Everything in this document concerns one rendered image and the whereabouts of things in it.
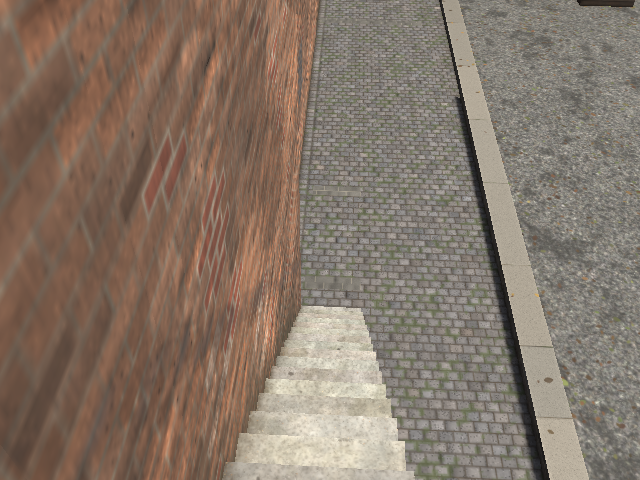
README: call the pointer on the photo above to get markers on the stairs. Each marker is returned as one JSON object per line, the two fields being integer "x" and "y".
{"x": 324, "y": 414}

